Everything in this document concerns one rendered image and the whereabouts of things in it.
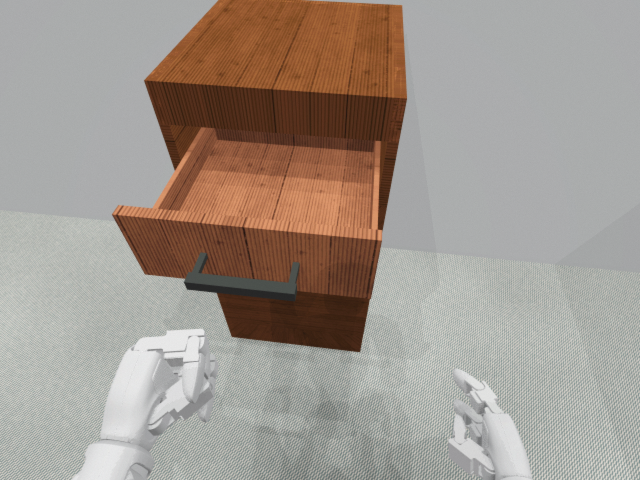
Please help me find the handle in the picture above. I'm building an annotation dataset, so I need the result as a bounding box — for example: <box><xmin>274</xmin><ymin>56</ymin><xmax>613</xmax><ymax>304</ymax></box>
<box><xmin>184</xmin><ymin>252</ymin><xmax>300</xmax><ymax>301</ymax></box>

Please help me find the left robot forearm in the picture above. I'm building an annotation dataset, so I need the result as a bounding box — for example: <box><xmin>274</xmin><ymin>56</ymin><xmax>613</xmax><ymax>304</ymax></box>
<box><xmin>71</xmin><ymin>440</ymin><xmax>155</xmax><ymax>480</ymax></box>

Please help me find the left robot hand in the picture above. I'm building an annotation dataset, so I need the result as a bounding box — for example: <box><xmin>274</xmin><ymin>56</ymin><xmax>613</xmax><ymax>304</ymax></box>
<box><xmin>100</xmin><ymin>329</ymin><xmax>219</xmax><ymax>452</ymax></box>

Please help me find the right robot hand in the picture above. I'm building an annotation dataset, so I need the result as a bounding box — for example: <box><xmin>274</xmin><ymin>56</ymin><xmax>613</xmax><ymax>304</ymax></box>
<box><xmin>448</xmin><ymin>368</ymin><xmax>532</xmax><ymax>480</ymax></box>

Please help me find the drawer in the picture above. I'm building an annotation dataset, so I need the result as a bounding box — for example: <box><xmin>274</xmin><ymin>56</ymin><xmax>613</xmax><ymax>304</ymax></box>
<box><xmin>112</xmin><ymin>127</ymin><xmax>382</xmax><ymax>299</ymax></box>

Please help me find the cabinet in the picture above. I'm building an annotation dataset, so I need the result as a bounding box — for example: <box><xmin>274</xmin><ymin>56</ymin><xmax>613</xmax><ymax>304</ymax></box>
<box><xmin>144</xmin><ymin>0</ymin><xmax>407</xmax><ymax>352</ymax></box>

